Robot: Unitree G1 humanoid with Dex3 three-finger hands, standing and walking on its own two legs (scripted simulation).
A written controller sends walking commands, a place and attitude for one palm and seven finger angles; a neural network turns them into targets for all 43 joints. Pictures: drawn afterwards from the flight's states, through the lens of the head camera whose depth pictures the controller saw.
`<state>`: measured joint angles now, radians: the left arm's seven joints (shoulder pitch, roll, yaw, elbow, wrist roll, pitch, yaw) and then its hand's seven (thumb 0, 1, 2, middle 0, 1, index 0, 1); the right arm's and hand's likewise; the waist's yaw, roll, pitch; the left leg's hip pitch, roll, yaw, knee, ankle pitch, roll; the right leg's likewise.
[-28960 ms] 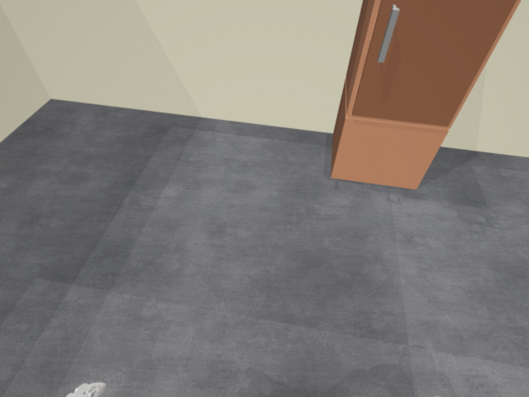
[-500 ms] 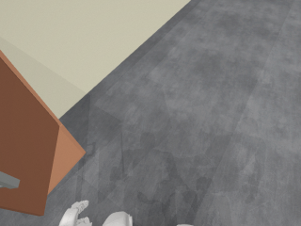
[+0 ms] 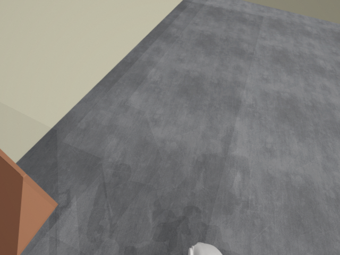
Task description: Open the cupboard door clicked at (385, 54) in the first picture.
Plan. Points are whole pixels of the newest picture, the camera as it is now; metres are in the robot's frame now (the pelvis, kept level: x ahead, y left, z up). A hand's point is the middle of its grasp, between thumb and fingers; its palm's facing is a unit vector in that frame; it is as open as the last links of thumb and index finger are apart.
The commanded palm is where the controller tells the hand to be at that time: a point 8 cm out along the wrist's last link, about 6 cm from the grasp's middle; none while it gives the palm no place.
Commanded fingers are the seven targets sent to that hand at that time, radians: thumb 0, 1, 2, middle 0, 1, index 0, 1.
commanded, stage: walk to a spot facing it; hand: left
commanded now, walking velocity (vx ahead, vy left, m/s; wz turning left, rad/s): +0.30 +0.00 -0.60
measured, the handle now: out of the picture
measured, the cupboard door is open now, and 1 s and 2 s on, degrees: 42 42 42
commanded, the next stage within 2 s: turn to face it in 1.22 s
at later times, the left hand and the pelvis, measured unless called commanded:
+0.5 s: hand (163, 190) +0.33 +0.04 -0.17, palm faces -0.32 -0.92 -0.22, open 7.3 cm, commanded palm none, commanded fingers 0.00 0.90 0.90 -0.20 -0.30 -0.20 -0.30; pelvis +0.17 -0.11 -0.01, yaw -17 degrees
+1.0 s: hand (178, 189) +0.34 -0.01 -0.18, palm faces -0.27 -0.95 -0.14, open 7.4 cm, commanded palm none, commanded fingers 0.00 0.90 0.90 -0.20 -0.30 -0.20 -0.30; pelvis +0.42 -0.18 -0.03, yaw -24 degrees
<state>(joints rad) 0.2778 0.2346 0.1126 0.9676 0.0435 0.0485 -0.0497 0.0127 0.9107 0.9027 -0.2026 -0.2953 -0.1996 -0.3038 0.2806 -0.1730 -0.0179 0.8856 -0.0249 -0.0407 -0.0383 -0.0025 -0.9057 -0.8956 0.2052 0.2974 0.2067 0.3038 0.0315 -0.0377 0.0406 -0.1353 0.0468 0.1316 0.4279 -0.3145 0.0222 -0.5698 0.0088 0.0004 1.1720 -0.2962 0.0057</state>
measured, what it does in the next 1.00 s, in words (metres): walks ahead, turning right: right foot, then left foot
